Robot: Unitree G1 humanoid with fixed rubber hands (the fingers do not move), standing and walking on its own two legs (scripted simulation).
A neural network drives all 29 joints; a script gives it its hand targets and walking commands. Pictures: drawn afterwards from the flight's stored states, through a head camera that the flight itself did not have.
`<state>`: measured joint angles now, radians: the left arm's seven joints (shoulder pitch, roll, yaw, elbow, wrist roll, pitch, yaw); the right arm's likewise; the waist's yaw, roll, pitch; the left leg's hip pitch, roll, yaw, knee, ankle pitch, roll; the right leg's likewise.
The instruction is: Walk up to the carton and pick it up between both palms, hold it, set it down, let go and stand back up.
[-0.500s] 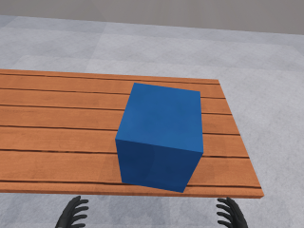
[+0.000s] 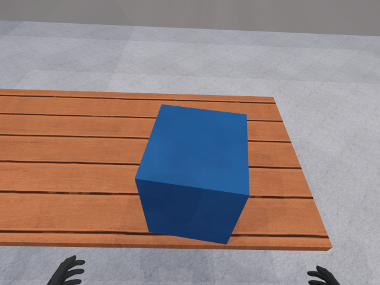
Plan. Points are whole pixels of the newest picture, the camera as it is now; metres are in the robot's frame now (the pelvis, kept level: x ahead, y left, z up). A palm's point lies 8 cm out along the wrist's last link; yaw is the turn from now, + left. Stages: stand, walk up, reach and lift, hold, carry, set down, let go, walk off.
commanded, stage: stand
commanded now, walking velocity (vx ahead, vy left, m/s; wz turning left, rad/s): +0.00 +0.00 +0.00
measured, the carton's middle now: (195, 176) +0.36 -0.01 +0.00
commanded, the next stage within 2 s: none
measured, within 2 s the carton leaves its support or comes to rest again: neither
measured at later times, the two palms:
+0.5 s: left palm out of the picture +0.11 +0.28 -0.09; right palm out of the picture +0.12 -0.29 -0.08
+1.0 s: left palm out of the picture +0.10 +0.28 -0.09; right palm out of the picture +0.10 -0.30 -0.09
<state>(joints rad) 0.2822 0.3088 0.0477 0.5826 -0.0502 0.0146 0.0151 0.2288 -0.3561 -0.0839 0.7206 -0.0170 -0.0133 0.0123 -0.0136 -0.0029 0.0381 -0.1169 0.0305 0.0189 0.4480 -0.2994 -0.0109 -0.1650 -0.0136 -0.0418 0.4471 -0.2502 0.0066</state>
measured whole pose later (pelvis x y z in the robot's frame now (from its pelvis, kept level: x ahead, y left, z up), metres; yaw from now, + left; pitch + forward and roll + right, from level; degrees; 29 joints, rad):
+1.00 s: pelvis +0.00 +0.00 +0.00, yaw +0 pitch -2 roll +0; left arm 0.28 0.31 0.05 0.73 -0.05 -0.01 0.01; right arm 0.20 -0.34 -0.08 0.81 -0.02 0.00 0.01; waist -0.01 0.01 0.04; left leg -0.12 0.03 0.02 0.45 -0.30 -0.01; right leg -0.17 -0.01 -0.04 0.45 -0.25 0.00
